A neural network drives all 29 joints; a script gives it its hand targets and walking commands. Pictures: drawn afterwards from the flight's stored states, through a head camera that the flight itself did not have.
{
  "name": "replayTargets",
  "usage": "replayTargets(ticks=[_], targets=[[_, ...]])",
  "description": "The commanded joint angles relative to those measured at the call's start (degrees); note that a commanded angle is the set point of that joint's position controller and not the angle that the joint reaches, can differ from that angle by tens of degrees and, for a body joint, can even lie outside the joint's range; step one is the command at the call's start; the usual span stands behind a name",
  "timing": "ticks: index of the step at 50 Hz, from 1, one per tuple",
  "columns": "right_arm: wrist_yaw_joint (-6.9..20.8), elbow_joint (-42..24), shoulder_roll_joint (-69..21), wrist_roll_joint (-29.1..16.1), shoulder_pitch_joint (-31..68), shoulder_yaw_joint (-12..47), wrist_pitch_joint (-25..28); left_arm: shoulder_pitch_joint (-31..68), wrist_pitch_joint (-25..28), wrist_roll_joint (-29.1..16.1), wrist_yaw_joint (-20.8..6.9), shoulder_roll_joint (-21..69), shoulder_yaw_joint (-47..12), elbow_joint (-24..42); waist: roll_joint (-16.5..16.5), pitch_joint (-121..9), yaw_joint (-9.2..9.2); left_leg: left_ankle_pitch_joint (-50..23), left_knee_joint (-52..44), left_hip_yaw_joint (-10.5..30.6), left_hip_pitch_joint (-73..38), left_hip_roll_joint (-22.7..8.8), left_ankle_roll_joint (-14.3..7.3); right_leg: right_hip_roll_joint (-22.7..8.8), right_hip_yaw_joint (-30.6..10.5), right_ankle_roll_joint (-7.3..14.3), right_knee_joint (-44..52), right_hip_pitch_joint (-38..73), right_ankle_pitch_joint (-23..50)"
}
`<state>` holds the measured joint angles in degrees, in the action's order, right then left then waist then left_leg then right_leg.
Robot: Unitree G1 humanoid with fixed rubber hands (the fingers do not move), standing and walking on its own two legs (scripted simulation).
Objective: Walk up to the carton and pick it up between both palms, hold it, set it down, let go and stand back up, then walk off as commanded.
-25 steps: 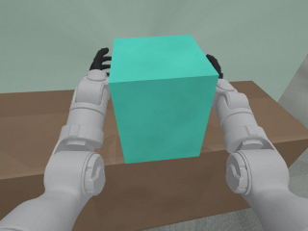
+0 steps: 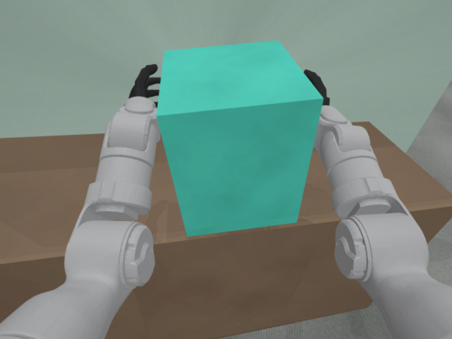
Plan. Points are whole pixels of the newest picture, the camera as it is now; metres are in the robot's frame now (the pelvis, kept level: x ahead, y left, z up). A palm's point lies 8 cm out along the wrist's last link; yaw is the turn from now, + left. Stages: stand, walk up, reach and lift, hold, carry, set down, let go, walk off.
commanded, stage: hold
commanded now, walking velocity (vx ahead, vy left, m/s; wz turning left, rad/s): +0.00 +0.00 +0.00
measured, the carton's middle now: (232, 139) +0.40 -0.01 +0.20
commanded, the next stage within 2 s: none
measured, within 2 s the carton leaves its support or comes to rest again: neither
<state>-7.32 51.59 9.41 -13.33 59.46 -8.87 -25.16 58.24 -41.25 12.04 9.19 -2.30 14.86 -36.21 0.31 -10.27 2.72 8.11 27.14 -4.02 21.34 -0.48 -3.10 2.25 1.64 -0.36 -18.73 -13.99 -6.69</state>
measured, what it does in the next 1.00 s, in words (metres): stands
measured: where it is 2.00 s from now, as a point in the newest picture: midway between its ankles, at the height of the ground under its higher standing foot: outside the picture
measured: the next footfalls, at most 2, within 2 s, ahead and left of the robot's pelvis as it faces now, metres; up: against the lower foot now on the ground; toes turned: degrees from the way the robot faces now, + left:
none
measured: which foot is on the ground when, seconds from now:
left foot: down 0.00-1.00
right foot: down 0.00-1.00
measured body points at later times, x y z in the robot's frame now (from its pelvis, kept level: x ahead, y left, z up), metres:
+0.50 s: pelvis +0.00 +0.00 +0.00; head -0.06 +0.03 +0.44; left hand +0.41 +0.15 +0.26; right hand +0.41 -0.15 +0.27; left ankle +0.07 +0.06 -0.74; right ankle +0.03 -0.13 -0.74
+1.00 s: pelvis +0.00 +0.00 +0.00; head -0.07 +0.03 +0.44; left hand +0.41 +0.14 +0.26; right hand +0.41 -0.15 +0.27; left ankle +0.07 +0.06 -0.74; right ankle +0.03 -0.13 -0.74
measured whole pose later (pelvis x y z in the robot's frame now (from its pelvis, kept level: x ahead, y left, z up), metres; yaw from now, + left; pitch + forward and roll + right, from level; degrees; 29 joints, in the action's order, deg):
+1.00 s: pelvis +0.00 +0.00 +0.00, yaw +0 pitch +2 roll -3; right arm -8.2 51.2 10.1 -14.0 61.5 -8.9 -29.5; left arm 58.5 -44.3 12.0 8.5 -2.5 14.9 -35.4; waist 0.8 -11.4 2.7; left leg 8.0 27.1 -3.9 21.1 -0.5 -3.3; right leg 2.3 1.6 -0.4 -18.7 -13.8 -6.6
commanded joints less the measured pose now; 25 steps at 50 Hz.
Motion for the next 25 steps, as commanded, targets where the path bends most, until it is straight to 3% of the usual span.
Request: replayTargets(ticks=[1,3,5,7,9,10,11,12,13,14,15,16,17,19,20,21,23,24,25], targets=[[6.05,-20.75,-37.58,-9.82,55.24,20.68,2.71,45.30,2.04,-13.79,-8.25,38.95,-20.26,16.55,3.65,-29.27,-0.66,-5.74,-7.64,8.32,-28.27,-3.17,4.20,2.30,-3.12,0.30,3.15,2.70,3.02],[5.80,-22.27,-38.75,-10.55,56.93,21.46,2.61,46.97,2.02,-13.08,-8.48,37.85,-19.34,18.32,3.93,-30.22,-2.12,-5.64,-7.49,7.12,-27.57,-2.16,3.70,2.07,-3.01,-0.04,3.41,4.23,2.45],[5.71,-21.38,-39.39,-9.90,57.85,20.55,2.02,48.93,2.04,-13.64,-8.67,37.91,-19.70,16.59,3.63,-30.21,-1.38,-1.70,-8.10,7.25,-26.70,-2.41,3.26,1.75,-3.45,0.06,3.67,2.82,0.27],[5.94,-23.66,-39.82,-10.94,58.92,22.29,2.42,49.87,2.39,-14.11,-8.19,38.60,-21.11,20.08,4.64,-32.46,-1.92,-5.83,-7.65,8.35,-27.66,-2.84,3.85,2.49,-2.60,0.08,2.42,3.29,3.11],[5.99,-21.80,-39.92,-11.04,58.39,21.88,1.87,47.42,1.75,-12.85,-8.33,37.59,-19.29,18.07,2.97,-30.64,-2.33,-6.05,-7.62,8.06,-27.41,-2.89,3.56,2.22,-3.23,-0.12,3.12,2.96,2.77],[5.97,-19.34,-39.80,-10.44,58.05,21.58,1.41,47.83,1.54,-11.66,-8.53,36.39,-17.67,15.16,2.23,-26.69,-3.07,-1.59,-8.31,7.43,-25.09,-2.57,2.89,1.99,-3.31,-0.01,3.69,2.16,-0.54],[5.82,-21.29,-40.90,-10.30,59.19,21.17,1.72,48.96,1.98,-12.35,-8.69,36.25,-18.03,16.10,2.51,-28.73,-3.22,-1.79,-7.88,6.55,-25.71,-1.42,2.46,1.58,-3.23,-0.24,3.72,2.09,-0.57],[5.69,-20.41,-40.07,-9.88,58.35,20.75,1.14,47.98,1.58,-12.35,-8.84,37.22,-17.66,15.18,2.05,-27.71,-1.87,-0.97,-8.41,7.12,-25.09,-2.10,2.64,2.02,-3.07,0.09,3.54,2.12,-0.45],[5.55,-21.46,-40.46,-10.52,57.40,21.28,1.15,47.72,1.70,-12.47,-9.02,37.11,-18.16,17.12,2.55,-28.11,-2.39,-3.03,-7.97,6.91,-25.64,-2.03,2.95,1.87,-3.30,0.01,3.54,2.96,1.56],[5.69,-20.09,-40.02,-9.63,58.55,20.34,0.81,49.08,1.59,-12.06,-9.18,36.43,-17.54,15.28,2.60,-27.56,-2.33,0.63,-8.68,6.85,-24.08,-1.81,2.51,1.87,-3.22,-0.08,3.84,2.24,-1.95],[5.84,-20.84,-40.44,-11.05,59.32,21.84,0.92,47.85,1.37,-11.49,-9.16,35.92,-16.79,15.01,2.30,-27.90,-3.58,-0.19,-8.26,6.68,-24.05,-1.70,2.09,1.83,-3.17,-0.13,3.52,3.18,-1.46],[5.99,-21.49,-41.24,-11.29,59.04,21.98,1.01,50.53,1.99,-13.53,-8.67,37.23,-18.38,18.87,2.56,-30.89,-3.05,-0.73,-8.92,7.41,-25.17,-2.39,2.73,2.26,-2.94,0.00,2.60,3.79,0.24],[5.68,-21.23,-41.89,-10.94,58.38,21.94,0.64,48.49,1.62,-12.87,-8.96,36.73,-17.37,16.91,1.80,-29.78,-3.42,-2.43,-8.10,6.32,-24.39,-1.36,2.12,1.79,-3.63,0.16,3.25,4.14,0.99],[5.48,-20.92,-40.15,-10.73,57.70,21.59,0.21,48.94,1.20,-12.94,-9.02,37.48,-18.73,17.75,3.95,-29.98,-1.82,-3.20,-7.84,7.09,-26.12,-2.06,3.21,2.17,-3.49,0.04,3.09,2.77,1.07],[5.42,-20.73,-40.59,-11.49,57.30,21.66,0.11,47.70,0.93,-12.21,-9.27,36.28,-18.04,18.31,3.24,-30.25,-2.51,-4.92,-7.25,7.02,-26.72,-1.81,2.81,2.05,-3.50,-0.24,3.21,3.33,2.35],[5.59,-19.84,-39.43,-11.72,57.92,21.37,0.12,48.28,0.74,-11.85,-9.23,36.75,-18.01,16.97,4.95,-28.18,-2.69,-5.09,-7.64,7.20,-26.57,-2.06,3.16,2.03,-3.47,-0.05,3.67,2.42,1.85],[6.13,-19.43,-40.03,-11.64,57.58,20.78,-0.16,50.39,1.00,-12.79,-9.08,36.60,-17.79,18.30,3.72,-28.33,-2.40,-0.89,-9.07,7.69,-24.26,-2.31,2.85,2.42,-3.12,0.07,2.80,3.30,-0.12],[6.21,-16.66,-38.83,-10.36,57.86,19.04,-0.16,52.52,1.37,-13.44,-9.09,37.67,-19.39,17.91,5.42,-28.08,-0.64,1.16,-9.44,8.19,-24.22,-2.99,3.92,2.16,-3.17,0.34,2.69,2.12,-1.23],[5.97,-20.37,-39.87,-10.80,59.13,20.30,0.29,50.38,1.12,-13.25,-9.30,37.68,-18.88,16.87,4.25,-28.94,-1.47,0.44,-8.96,7.91,-23.45,-2.93,3.22,2.24,-3.26,0.42,2.25,3.99,0.68]])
